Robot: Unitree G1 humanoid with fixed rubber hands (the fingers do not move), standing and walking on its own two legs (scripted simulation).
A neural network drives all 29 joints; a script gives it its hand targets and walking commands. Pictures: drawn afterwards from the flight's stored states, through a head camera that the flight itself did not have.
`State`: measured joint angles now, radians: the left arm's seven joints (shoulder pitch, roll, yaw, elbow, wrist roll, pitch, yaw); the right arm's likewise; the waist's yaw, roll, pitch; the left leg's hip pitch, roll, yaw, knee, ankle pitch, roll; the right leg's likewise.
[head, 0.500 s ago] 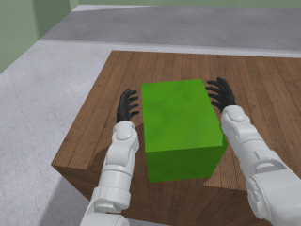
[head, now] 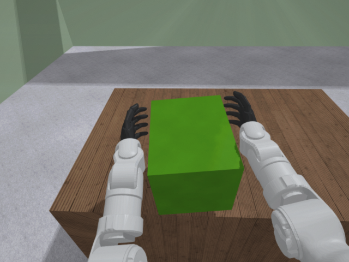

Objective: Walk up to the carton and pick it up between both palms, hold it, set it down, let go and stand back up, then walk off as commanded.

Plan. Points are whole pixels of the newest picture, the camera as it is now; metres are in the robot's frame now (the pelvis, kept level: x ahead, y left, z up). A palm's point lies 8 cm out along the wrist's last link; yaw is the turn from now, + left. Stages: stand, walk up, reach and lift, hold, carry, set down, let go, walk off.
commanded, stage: reach and lift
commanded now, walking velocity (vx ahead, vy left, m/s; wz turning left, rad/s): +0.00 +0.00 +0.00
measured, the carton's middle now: (190, 153) +0.39 +0.01 +0.08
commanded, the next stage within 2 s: hold in 1.54 s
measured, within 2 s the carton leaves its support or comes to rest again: neither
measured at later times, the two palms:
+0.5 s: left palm (125, 131) +0.37 +0.16 +0.17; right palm (242, 118) +0.41 -0.11 +0.18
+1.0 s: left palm (119, 124) +0.36 +0.16 +0.20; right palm (249, 114) +0.37 -0.11 +0.22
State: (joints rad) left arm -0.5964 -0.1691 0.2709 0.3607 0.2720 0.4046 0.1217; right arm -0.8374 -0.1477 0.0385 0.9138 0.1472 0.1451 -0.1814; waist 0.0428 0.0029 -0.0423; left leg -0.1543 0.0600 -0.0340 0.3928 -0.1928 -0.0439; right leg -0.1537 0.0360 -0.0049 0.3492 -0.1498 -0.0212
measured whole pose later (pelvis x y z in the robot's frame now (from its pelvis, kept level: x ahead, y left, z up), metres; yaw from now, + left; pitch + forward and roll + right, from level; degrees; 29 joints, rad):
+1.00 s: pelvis -0.01 +0.01 +0.00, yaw +1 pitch -11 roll -1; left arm -0.72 -0.12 0.39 0.31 0.45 0.65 -0.06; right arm -0.83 -0.02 -0.11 0.75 0.01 0.23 -0.19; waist -0.06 -0.04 0.03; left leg 0.00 0.04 -0.05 0.38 -0.20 -0.04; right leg 0.02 0.01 -0.02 0.32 -0.15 0.00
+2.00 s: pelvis -0.01 +0.01 +0.00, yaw +2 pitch -12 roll -1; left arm -0.72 -0.12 0.37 0.22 0.45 0.76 -0.09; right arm -0.83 -0.01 -0.08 0.69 0.14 0.27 -0.26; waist -0.06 -0.04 0.05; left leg 0.03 0.04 -0.05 0.36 -0.19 -0.04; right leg 0.04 0.01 -0.03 0.32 -0.16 0.00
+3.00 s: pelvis -0.01 +0.01 +0.00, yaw +2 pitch -12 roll -1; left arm -0.74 -0.12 0.37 0.19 0.45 0.81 -0.06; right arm -0.85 -0.01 -0.08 0.66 0.18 0.35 -0.28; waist -0.07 -0.04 0.04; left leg 0.03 0.04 -0.05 0.36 -0.18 -0.04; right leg 0.04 0.01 -0.03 0.32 -0.15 0.00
